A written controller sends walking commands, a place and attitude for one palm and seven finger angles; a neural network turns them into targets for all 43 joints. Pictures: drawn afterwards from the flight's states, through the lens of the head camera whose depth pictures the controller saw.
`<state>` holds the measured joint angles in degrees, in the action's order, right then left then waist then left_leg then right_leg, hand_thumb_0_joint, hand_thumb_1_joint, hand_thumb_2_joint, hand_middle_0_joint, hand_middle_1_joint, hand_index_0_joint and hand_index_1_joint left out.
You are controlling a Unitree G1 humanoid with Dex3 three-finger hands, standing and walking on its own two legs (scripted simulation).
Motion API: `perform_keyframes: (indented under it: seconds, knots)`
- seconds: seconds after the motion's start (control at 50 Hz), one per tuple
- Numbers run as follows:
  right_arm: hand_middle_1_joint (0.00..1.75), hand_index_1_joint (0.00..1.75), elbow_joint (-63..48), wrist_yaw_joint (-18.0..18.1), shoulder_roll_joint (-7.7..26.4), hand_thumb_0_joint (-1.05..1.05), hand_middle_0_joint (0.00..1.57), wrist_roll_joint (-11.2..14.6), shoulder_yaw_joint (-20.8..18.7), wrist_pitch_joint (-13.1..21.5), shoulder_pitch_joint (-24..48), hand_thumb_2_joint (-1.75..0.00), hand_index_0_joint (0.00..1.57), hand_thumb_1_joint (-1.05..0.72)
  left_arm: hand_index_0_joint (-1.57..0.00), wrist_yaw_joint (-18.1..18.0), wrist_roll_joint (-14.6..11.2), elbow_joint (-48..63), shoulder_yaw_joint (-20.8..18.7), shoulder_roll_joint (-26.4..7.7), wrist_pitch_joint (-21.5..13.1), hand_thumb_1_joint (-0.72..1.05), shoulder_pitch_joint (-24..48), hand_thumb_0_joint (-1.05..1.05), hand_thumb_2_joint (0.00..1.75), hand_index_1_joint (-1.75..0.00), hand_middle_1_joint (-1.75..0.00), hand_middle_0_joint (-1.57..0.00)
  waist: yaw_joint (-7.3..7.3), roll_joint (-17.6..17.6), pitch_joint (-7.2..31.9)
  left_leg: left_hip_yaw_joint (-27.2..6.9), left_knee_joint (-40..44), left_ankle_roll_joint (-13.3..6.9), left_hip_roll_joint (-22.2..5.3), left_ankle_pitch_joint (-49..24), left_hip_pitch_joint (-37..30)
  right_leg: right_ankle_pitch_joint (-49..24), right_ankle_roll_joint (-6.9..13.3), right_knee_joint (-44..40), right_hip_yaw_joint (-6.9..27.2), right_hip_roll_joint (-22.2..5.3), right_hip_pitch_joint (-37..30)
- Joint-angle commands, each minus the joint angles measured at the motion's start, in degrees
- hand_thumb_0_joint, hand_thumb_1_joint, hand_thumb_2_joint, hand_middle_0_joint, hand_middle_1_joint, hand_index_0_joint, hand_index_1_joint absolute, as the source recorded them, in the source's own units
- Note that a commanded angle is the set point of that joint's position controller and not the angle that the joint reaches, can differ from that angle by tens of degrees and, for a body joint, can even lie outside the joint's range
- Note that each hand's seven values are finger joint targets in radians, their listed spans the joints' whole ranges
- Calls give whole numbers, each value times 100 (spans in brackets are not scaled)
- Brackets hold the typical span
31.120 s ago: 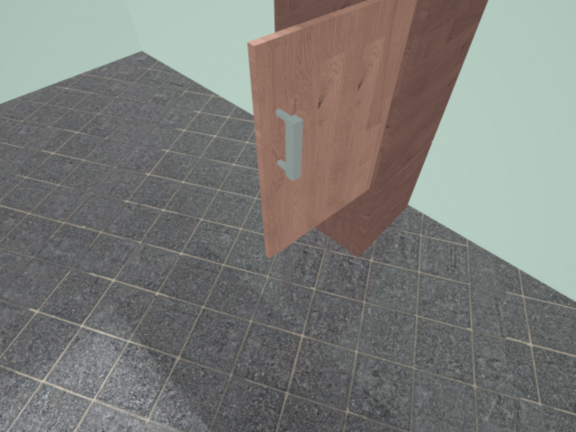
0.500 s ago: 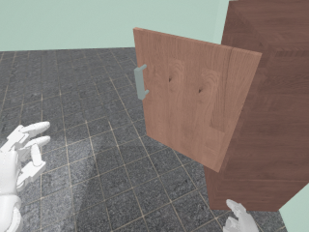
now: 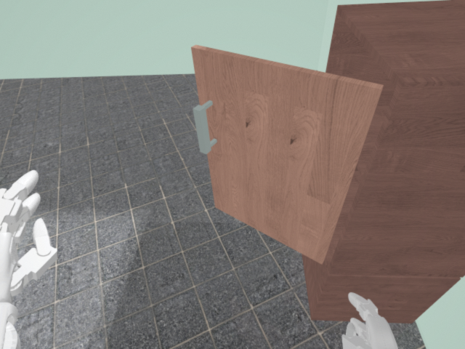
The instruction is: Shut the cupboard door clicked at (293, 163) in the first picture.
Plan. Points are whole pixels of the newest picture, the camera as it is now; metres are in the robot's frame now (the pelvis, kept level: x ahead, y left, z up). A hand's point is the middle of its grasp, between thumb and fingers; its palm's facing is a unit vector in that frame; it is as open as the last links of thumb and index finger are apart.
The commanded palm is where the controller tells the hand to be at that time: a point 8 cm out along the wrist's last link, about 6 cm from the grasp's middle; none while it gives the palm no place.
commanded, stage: step back with the hand held close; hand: left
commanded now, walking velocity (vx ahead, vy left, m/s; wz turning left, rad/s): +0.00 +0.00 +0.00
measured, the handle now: (207, 127) +0.65 +0.15 +0.05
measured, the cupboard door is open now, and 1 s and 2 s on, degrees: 58 58 58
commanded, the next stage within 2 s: stop stepping back and stand still in 1.12 s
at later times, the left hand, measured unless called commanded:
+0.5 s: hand (22, 260) +0.17 +0.29 +0.16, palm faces +0.35 -0.78 -0.53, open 7.4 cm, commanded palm +0.11 +0.33 +0.17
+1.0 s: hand out of the picture +0.03 +0.34 +0.17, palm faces +0.54 -0.74 -0.39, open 7.4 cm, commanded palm -0.04 +0.37 +0.17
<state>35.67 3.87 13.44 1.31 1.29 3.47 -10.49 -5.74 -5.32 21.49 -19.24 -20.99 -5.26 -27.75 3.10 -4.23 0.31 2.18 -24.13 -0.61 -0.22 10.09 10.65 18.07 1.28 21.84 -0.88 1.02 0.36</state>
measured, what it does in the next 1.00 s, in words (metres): shifts its weight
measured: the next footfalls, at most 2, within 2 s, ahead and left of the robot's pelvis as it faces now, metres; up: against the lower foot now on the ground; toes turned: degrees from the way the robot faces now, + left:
right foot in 1.18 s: -0.22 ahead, -0.06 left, +0.00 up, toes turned +5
left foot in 1.34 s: -0.14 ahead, +0.20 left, +0.00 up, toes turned +8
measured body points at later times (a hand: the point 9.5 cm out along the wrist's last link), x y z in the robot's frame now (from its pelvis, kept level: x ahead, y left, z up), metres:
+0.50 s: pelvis -0.03 +0.03 -0.01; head -0.02 +0.02 +0.44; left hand +0.15 +0.33 +0.19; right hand +0.15 -0.21 -0.09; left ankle +0.04 +0.11 -0.74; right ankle -0.06 -0.10 -0.74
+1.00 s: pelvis -0.15 +0.06 -0.03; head -0.15 +0.08 +0.42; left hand +0.00 +0.38 +0.19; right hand +0.04 -0.17 -0.10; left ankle +0.03 +0.12 -0.74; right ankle -0.08 -0.09 -0.73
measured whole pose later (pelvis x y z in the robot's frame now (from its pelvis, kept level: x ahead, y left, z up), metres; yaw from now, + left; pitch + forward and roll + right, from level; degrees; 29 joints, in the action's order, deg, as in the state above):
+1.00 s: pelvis -0.15 +0.06 -0.03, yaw +5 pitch -2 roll -5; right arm 36.0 5.2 13.1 0.0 0.5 3.4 -11.9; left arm -10.1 -2.9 28.9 -24.4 -24.7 -13.8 -26.3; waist 0.8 -2.6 -2.3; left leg 3.7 -33.9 -4.9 -0.7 9.0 30.5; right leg 20.6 -1.1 41.3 0.2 2.5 21.6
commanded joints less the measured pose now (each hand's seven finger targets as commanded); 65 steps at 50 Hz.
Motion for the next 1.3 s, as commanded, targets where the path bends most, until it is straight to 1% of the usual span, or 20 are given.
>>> perform_keyframes:
  seconds: [0.0, 0.06, 0.08, 0.2, 0.38, 0.52, 0.62, 0.7, 0.82, 0.9, 0.94, 0.96, 1.0, 1.08, 1.12, 1.14, 1.16, 1.18, 1.24, 1.28]
  knots:
    - [30, 30, -945, 57, 521, 0, 20, 31, -228, 222, 790, -90, 20, -90, -20, -77, -14, 928, -758, -1027, -274, 90, 382, 0, 90, -30, -30, -20, 31, 199, 178, 10, 159, -155, -55, -880, -868, -1607, -165, -514, 6, -124, 1031]
    - [30, 30, -948, 88, 625, 0, 20, 13, -278, 15, 760, -90, 20, -90, -20, -110, 64, 997, -1421, -1822, -554, 90, 795, 0, 90, -30, -30, -20, -137, 454, 128, -98, -463, -252, -150, -677, -495, -2470, -292, -631, 337, -624, 1490]
    - [30, 30, -920, 95, 587, 0, 20, 2, -272, -31, 855, -90, 20, -90, -20, -62, 78, 841, -961, -1381, -543, 90, 568, 0, 90, -30, -30, -20, -180, 665, 202, -60, -581, -257, -133, -781, -432, -2922, -349, -503, 326, -716, 1488]
    - [30, 30, -1138, 142, 641, 0, 20, 70, -366, -301, 736, -90, 20, -90, -20, -126, 82, 1193, -1037, -1438, -541, 90, 58, 0, 90, -30, -30, -20, -180, 368, 1119, 41, -659, -265, -250, -2102, -519, -4045, -493, 265, 162, -673, 1036]
    - [30, 30, -1356, 187, 660, 0, 20, 86, -379, -508, 609, -90, 20, -90, -20, -260, -2, 1494, -1399, -1684, -505, 90, -521, 0, 90, -30, -30, -20, -225, 257, 1300, -250, -457, -194, -524, -2493, -188, -2898, -230, 611, 174, -460, 1026]
    - [30, 30, -1343, 188, 819, 0, 20, 35, -355, -291, 628, -90, 20, -90, -20, -307, 49, 1393, -1241, -1499, -697, 90, -288, 0, 90, -30, -30, -20, -269, -299, 494, -872, 663, -326, -853, 1048, 1387, -365, -204, 647, 147, -113, 960]
    - [30, 30, -1318, 207, 874, 0, 20, -11, -390, -102, 567, -90, 20, -90, -20, -324, 217, 1477, -1344, -1448, -912, 90, -21, 0, 90, -30, -30, -20, -227, -608, 356, -1238, 1324, -485, -1035, 3109, 3007, -23, -179, 1358, 39, 175, -75]
    - [30, 30, -1314, 140, 779, 0, 20, -34, -411, 53, 480, -90, 20, -90, -20, -352, 222, 1984, -1420, -1562, -1044, 90, -129, 0, 90, -30, -30, -20, -239, -365, 708, -963, 697, -342, -728, 2808, 2471, 358, 16, 991, 334, -23, 445]
    - [30, 30, -931, 92, 596, 0, 20, -123, -386, 125, 188, -90, 20, -90, -20, -522, 188, 2075, -1281, -1561, -1090, 90, 0, 0, 90, -30, -30, -20, -444, 831, 447, -312, -1486, 63, -180, 1377, 350, 1299, 537, -501, 1664, -1203, 3296]
    - [30, 30, -840, 212, 670, 0, 20, -122, -349, 256, 262, -90, 20, -90, -20, -578, 209, 1894, -1133, -1498, -1103, 90, 650, 0, 90, -30, -30, -20, -480, 147, 136, -998, -93, -170, -679, 1729, 719, 989, 41, 428, 714, -380, 3151]
    - [30, 30, -924, 261, 801, 0, 20, -86, -359, 386, 520, -90, 20, -90, -20, -552, 256, 1706, -1276, -1437, -1153, 90, 701, 0, 90, -30, -30, -20, -291, -1207, 206, -2087, 1757, -537, -1695, 3896, 2809, 784, -203, 2638, -24, 471, 1177]
    - [30, 30, -927, 259, 752, 0, 20, -125, -379, 403, 594, -90, 20, -90, -20, -534, 307, 1545, -1484, -1651, -1164, 90, 685, 0, 90, -30, -30, -20, -215, -1251, 297, -2281, 2060, -617, -1894, 3924, 3413, 799, -182, 3444, 2, 562, 572]
    - [30, 30, -900, 117, 651, 0, 20, -134, -470, 417, 522, -90, 20, -90, -20, -432, 175, 1898, -1474, -1667, -1243, 90, 795, 0, 90, -30, -30, -20, -184, -723, 786, -1448, 1696, -319, -1686, 2826, 2648, 1231, -45, 3538, -132, 562, 857]
    - [30, 30, -1064, -111, 483, 0, 20, -50, -497, 537, 587, -90, 20, -90, -20, -315, -64, 2185, -1527, -1571, -1275, 90, -345, 0, 90, -30, -30, -20, -74, -1091, 1436, -262, 1290, 218, -1295, 1956, 1263, 1569, 84, 2072, -595, 522, 1051]
    - [30, 30, -990, -159, 478, 0, 20, -70, -489, 519, 559, -90, 20, -90, -20, -313, -133, 2490, -1684, -1765, -1317, 90, -335, 0, 90, -30, -30, -20, -144, -753, 1467, 166, 508, 496, -1155, 1798, 696, 1551, 213, 772, -264, 127, 1442]
    - [30, 30, -888, -161, 429, 0, 20, -69, -458, 484, 478, -90, 20, -90, -20, -348, -109, 2504, -1732, -1856, -1380, 90, -286, 0, 90, -30, -30, -20, -189, 186, 1222, 475, -886, 623, -759, 1394, 305, 1645, 493, -267, 876, -552, 2334]
    - [30, 30, -680, -162, 384, 0, 20, -84, -451, 452, 257, -90, 20, -90, -20, -439, -44, 2502, -1800, -1991, -1404, 90, -221, 0, 90, -30, -30, -20, -256, 1299, 1062, 294, -2714, 669, -401, 1083, -141, 1652, 927, -1298, 2789, -1934, 3550]
    - [30, 30, -667, -171, 378, 0, 20, -148, -373, 427, 496, -90, 20, -90, -20, -496, 68, 2512, -1552, -1949, -1425, 90, 351, 0, 90, -30, -30, -20, -219, 1682, 332, -109, -3812, 599, -244, 1770, 661, 258, 1331, -1292, 3020, -2584, 3601]
    - [30, 30, -740, -27, 400, 0, 20, -69, -342, 354, 421, -90, 20, -90, -20, -369, 192, 1918, -1219, -1585, -1008, 90, 778, 0, 90, -30, -30, -20, -427, 1639, -143, -581, -2760, 240, -545, 1476, 1038, -988, 760, -8, 1667, -1566, 2937]
    - [30, 30, -492, 153, 615, 0, 20, -106, -338, 334, 257, -90, 20, -90, -20, -382, 197, 1509, -1036, -1501, -840, 90, 1464, 0, 90, -30, -30, -20, -569, 55, -373, -325, -686, 178, -322, 857, 236, 27, 243, 851, 784, -840, 3094]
